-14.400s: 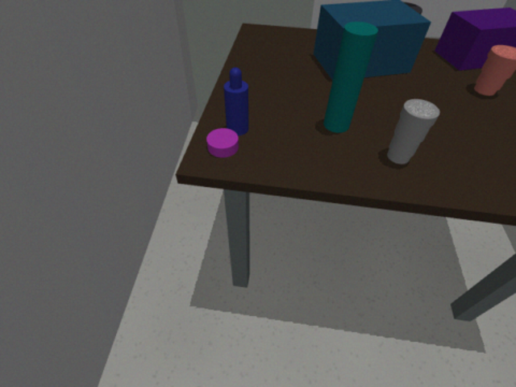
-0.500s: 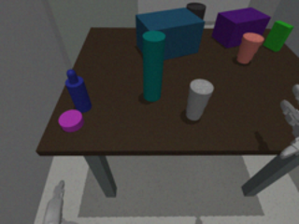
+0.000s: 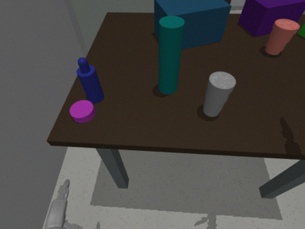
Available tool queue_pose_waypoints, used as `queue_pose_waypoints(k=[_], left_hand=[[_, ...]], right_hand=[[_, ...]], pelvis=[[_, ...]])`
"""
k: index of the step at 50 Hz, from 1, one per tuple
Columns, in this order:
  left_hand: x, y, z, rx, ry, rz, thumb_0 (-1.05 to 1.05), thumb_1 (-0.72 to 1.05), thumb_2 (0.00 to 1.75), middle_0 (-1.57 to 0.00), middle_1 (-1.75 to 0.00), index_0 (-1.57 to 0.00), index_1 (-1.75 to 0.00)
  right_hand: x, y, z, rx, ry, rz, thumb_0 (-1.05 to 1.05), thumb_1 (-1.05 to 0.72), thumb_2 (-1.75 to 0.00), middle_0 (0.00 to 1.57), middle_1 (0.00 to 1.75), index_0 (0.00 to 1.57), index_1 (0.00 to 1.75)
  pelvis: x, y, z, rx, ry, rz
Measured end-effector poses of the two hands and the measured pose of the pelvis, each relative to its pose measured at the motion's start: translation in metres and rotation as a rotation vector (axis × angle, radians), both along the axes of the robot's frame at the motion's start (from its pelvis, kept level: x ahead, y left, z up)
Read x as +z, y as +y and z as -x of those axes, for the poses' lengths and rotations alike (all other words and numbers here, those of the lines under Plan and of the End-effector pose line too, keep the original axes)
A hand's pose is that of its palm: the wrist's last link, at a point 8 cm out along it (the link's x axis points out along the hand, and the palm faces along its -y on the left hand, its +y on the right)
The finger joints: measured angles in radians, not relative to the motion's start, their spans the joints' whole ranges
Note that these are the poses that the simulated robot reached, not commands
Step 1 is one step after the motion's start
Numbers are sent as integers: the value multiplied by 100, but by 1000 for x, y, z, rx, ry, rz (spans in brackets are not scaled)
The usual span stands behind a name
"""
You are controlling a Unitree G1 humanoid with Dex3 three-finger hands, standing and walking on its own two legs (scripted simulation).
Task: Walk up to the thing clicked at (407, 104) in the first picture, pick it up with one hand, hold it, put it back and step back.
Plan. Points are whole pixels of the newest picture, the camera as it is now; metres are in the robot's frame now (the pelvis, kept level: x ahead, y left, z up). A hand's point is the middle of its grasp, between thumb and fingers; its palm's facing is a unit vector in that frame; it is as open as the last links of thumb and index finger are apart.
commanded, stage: go down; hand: right
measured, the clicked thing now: (216, 96) +0.51 -0.15 +0.04
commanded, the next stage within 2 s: approach in 1.36 s
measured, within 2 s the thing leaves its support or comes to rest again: neither
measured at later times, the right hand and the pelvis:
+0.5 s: hand out of the picture +0.42 -0.34 +0.15, palm faces +0.09 +1.00 +0.02, open 17.7 cm; pelvis +0.00 -0.01 -0.01, yaw +0 degrees
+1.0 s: hand out of the picture +0.44 -0.35 +0.16, palm faces +0.08 +1.00 +0.01, open 17.7 cm; pelvis +0.00 -0.01 -0.01, yaw +1 degrees
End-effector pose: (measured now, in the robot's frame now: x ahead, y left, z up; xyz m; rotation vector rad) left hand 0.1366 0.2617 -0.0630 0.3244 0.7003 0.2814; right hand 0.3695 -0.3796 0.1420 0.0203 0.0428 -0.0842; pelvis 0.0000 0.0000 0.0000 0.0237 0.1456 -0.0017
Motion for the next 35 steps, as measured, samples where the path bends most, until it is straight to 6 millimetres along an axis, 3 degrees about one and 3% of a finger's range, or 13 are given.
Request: queue_pose_waypoints(k=[35], left_hand=[[0,-14,1,-31,-12,-1,-1,-54,7,-6,-6,-5,-6]], right_hand=[[9,-18,-35,-9,-1,-1,-1,61,-4,4,5,5,5]], pelvis=[[-10,-8,-1,3,60,-18]])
